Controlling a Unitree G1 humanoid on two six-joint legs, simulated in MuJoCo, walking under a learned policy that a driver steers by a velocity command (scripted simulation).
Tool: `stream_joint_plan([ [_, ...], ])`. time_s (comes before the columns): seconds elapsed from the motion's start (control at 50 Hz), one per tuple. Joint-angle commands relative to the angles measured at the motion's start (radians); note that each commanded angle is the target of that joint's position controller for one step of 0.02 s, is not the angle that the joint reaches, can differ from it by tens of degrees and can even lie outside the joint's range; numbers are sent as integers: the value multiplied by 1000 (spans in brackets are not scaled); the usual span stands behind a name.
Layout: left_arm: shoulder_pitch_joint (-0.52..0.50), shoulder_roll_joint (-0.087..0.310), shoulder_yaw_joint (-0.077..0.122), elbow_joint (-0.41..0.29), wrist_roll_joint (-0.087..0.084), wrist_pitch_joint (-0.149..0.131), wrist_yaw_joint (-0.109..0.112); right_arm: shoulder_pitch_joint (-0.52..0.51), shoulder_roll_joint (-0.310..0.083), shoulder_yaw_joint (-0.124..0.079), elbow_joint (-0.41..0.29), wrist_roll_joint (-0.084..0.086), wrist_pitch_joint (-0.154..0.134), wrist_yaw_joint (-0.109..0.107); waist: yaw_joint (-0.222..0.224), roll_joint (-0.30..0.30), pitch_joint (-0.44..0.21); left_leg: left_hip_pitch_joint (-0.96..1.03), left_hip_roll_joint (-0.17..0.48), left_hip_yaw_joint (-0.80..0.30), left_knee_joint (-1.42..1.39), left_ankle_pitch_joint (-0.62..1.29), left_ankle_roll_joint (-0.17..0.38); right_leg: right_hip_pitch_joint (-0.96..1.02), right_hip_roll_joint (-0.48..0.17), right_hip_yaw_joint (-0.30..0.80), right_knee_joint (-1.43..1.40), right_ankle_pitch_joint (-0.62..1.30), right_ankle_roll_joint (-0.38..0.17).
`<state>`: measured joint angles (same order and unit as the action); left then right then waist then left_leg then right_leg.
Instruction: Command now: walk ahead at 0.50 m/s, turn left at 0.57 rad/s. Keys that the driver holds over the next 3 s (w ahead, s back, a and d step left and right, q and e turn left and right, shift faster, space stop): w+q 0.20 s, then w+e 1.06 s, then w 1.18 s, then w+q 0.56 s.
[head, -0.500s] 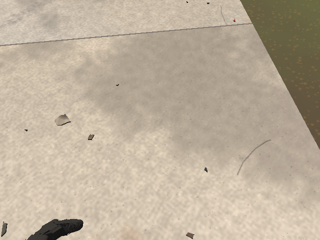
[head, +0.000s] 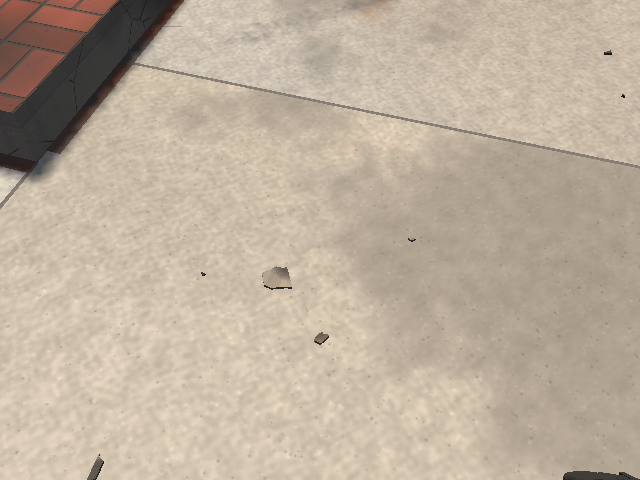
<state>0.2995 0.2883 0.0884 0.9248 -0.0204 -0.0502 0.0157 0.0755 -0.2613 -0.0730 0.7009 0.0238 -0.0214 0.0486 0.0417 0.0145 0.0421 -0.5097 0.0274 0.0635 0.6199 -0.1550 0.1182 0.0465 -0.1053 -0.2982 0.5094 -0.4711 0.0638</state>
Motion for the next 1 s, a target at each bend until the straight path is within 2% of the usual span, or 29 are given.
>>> stream_joint_plan([
  [0.02, 31, 2, -25, -147, 43, -40, -8, 340, -365, -112, 24, 9, -7, -26, -83, 287, -315, 873, 265, -735, -216, -194, 297, -732, 111, 176, 814, -118, -24],
  [0.04, -90, 91, -12, -158, -1, -81, -20, 368, -269, -83, -3, -1, -24, -18, -164, 144, -379, 894, 307, -871, -348, -265, 294, -839, 105, 374, 897, -119, -47],
  [0.06, -167, 128, -2, -184, -33, -99, -25, 331, -215, -67, 5, -9, -38, -14, -162, 98, -242, 808, 285, -729, -351, -168, 245, -913, 63, 368, 872, -19, -75],
  [0.08, -166, 115, -6, -176, -16, -107, -18, 267, -184, -57, -5, -5, -45, -15, -117, 21, -179, 668, 242, -607, -338, -66, 209, -863, 18, 372, 788, 69, -88],
  [0.1, -156, 122, 2, -162, 12, -104, -10, 194, -148, -46, -20, -6, -44, -18, -75, 4, -130, 531, 200, -504, -344, 38, 182, -785, -13, 373, 700, 121, -82],
  [0.12, -133, 128, 8, -158, 18, -91, -12, 158, -128, -36, -38, -18, -44, -23, -42, 25, -117, 446, 176, -456, -365, 107, 174, -714, -31, 382, 656, 157, -76],
  [0.16, -124, 109, 8, -163, 27, -67, -14, 156, -139, -38, -43, -16, -49, -33, -24, 20, -103, 369, 153, -408, -394, 204, 180, -669, -23, 367, 576, 193, -48],
  [0.2, -176, 85, 2, -184, 36, -55, -10, 189, -167, -45, -35, -10, -52, -47, -30, 11, -74, 328, 132, -357, -409, 260, 177, -684, -4, 352, 464, 276, -18],
  [0.28, -272, 41, -22, -196, 24, -57, -29, 235, -145, -34, -3, -14, -53, -61, -85, 60, -46, 324, 82, -222, -421, 242, 109, -638, 19, 318, 168, 573, -17],
  [0.34, -347, 47, -29, -217, 7, -61, -43, 285, -157, -32, 31, -16, -60, -57, -126, 68, -6, 369, 121, -223, -440, 151, 96, -636, 29, 307, 78, 661, -46],
  [0.42, -397, 66, -31, -250, 2, -68, -68, 317, -168, -35, 72, -20, -52, -59, -138, 51, 31, 571, 200, -215, -386, 259, 82, -760, 38, 309, 25, 531, -108],
  [0.46, -361, 75, -28, -250, 1, -69, -82, 297, -179, -38, 76, -20, -43, -66, -110, 61, 9, 619, 210, -179, -327, 447, 59, -715, 65, 291, 13, 442, -140],
  [0.48, -310, 93, -20, -240, 2, -67, -82, 280, -191, -40, 71, -23, -39, -69, -82, 77, -34, 627, 202, -155, -268, 632, 45, -630, 99, 265, 21, 401, -158],
  [0.5, -218, 120, -4, -217, 5, -63, -79, 261, -198, -40, 66, -25, -33, -73, -31, 82, -99, 622, 179, -122, -151, 816, 27, -496, 142, 232, 19, 390, -180],
  [0.52, -76, 156, 16, -182, 9, -59, -73, 240, -193, -34, 55, -27, -27, -77, 43, 57, -180, 552, 135, -76, 39, 859, -5, -292, 156, 241, 0, 440, -211],
  [0.54, 73, 222, 31, -165, 13, -51, -63, 257, -159, -18, 30, -47, -30, -84, 82, -70, -296, 335, 81, -37, 352, 532, -45, -11, -18, 500, 7, 484, -279],
  [0.56, 100, 261, 39, -155, 7, -53, -71, 388, -48, 13, 19, -46, -54, -63, -8, -329, -381, -90, -124, -89, 674, -346, -118, 310, -219, 1028, -110, 284, -465],
  [0.58, 99, 172, 20, -157, -13, -49, -69, 308, -131, 7, 18, -24, -82, -51, 53, -205, -360, -211, -78, -209, 749, -379, -102, 336, -202, 1080, -192, 116, -428],
  [0.6, 43, 146, 13, -176, -6, -44, -60, 198, -164, -2, -17, 5, -102, -41, 61, -141, -221, -271, -33, -200, 728, -290, -91, 219, -177, 945, -211, 146, -388],
  [0.62, -7, 143, 10, -193, 4, -41, -56, 143, -155, 3, -31, -4, -115, -44, 37, -29, -152, -243, 5, -185, 662, -226, -87, 81, -142, 854, -224, 244, -365],
  [0.64, -44, 126, 4, -206, 8, -40, -53, 117, -156, -4, -37, -27, -118, -49, 7, 15, -99, -205, 29, -174, 582, -190, -96, -32, -111, 788, -240, 361, -359],
  [0.66, -59, 118, -2, -216, 19, -40, -49, 132, -152, -8, -43, -37, -112, -51, -26, -10, -97, -146, 45, -177, 539, -170, -104, -99, -88, 750, -259, 442, -360],
  [0.72, -56, 126, 2, -226, 9, -38, -36, 154, -120, -4, -52, -42, -86, -57, -55, -53, -79, -113, 58, -148, 403, -159, -146, -205, -56, 669, -290, 550, -370],
  [0.76, -33, 155, 11, -223, 4, -34, -23, 89, -99, 5, -74, -44, -77, -63, -39, -56, -56, -116, 46, -127, 277, -53, -174, -259, -28, 619, -303, 571, -355],
  [0.84, 28, 160, 15, -208, -6, -13, -5, -52, -69, 17, -104, -36, -88, -53, 20, -84, -51, -2, -15, -113, -1, 216, -188, -317, 40, 564, -271, 509, -285],
  [0.9, 77, 154, 15, -195, -11, 1, -1, -119, -87, 11, -126, -21, -99, -41, 41, -97, -49, 25, -42, -131, -93, 222, -180, -258, 16, 635, -217, 444, -271],
  [0.94, 82, 151, 16, -197, -10, 8, 3, -120, -113, 1, -129, -17, -109, -34, 29, -111, -51, 41, -47, -152, -144, 158, -160, -188, -9, 703, -161, 418, -259],
  [0.98, 53, 148, 18, -208, -6, 14, 4, -44, -138, -14, -112, -14, -119, -35, -22, -140, -67, 144, -45, -143, -189, 106, -123, -172, -12, 736, -89, 461, -237],
  [1.0, 37, 123, 10, -219, -2, 12, 1, 49, -164, -28, -92, -22, -123, -41, -72, -135, -125, 299, -18, -146, -213, 115, -88, -203, 30, 708, 9, 508, -209],
])
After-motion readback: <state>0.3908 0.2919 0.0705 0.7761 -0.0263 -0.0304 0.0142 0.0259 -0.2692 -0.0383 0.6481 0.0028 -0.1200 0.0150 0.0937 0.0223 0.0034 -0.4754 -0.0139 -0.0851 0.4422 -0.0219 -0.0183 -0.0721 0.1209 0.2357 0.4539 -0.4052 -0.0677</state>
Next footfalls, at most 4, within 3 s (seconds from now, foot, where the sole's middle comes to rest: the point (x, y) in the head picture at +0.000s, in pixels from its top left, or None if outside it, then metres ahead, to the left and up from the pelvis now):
0.52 right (374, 458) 0.50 -0.07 -0.75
1.02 left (293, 330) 0.78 0.11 -0.75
1.52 right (440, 278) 0.95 -0.24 -0.75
2.04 left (398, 169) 1.32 -0.15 -0.75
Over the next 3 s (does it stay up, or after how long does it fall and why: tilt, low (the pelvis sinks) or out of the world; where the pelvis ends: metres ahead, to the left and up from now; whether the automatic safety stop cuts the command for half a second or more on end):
stays up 1.57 -0.41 0.02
